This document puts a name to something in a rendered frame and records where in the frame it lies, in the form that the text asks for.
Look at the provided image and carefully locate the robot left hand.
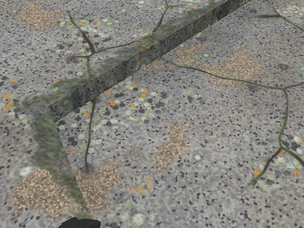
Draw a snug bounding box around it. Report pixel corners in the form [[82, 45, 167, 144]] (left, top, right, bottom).
[[58, 217, 101, 228]]

